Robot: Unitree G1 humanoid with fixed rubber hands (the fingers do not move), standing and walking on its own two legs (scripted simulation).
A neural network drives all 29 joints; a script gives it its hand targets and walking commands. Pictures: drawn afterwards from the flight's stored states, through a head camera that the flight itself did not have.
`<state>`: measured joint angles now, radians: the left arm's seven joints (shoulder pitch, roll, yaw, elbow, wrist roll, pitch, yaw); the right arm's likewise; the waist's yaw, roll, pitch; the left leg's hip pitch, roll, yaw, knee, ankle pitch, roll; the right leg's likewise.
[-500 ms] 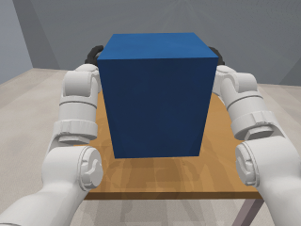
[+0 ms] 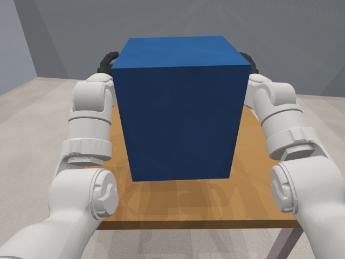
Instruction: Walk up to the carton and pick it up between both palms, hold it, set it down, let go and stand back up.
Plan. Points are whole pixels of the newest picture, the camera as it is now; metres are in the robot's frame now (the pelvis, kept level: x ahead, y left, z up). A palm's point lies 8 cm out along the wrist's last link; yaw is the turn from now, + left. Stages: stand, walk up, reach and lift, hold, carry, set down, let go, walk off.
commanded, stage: hold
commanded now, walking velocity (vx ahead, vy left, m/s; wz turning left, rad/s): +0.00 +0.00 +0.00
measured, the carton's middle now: (178, 106) +0.36 -0.01 +0.27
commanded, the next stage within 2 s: none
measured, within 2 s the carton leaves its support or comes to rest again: neither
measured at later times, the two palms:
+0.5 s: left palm (104, 84) +0.37 +0.15 +0.31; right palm (246, 85) +0.37 -0.15 +0.32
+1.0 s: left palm (105, 84) +0.37 +0.15 +0.31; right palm (247, 84) +0.37 -0.16 +0.32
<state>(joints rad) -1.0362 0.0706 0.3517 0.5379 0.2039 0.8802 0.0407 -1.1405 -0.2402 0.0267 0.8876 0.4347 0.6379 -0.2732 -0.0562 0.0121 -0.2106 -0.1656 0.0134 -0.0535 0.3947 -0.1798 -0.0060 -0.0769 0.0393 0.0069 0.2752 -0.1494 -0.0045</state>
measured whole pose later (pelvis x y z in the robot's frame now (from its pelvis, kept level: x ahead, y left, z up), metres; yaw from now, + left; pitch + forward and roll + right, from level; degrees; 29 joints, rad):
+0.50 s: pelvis +0.00 +0.00 +0.00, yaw +0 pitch -3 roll -2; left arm -1.03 0.07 0.35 0.51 0.20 0.89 0.04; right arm -1.13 -0.24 0.02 0.86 0.44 0.65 -0.28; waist -0.06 0.01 -0.21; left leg -0.17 0.01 -0.06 0.40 -0.18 -0.01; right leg -0.08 0.04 0.02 0.27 -0.15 0.00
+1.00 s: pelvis +0.00 +0.00 +0.00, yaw +0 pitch -2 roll -2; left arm -1.04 0.08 0.35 0.53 0.20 0.88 0.04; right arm -1.14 -0.24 0.03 0.87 0.44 0.65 -0.28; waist -0.06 0.01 -0.21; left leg -0.18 0.01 -0.07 0.40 -0.18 -0.01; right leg -0.08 0.05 0.02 0.27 -0.14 0.00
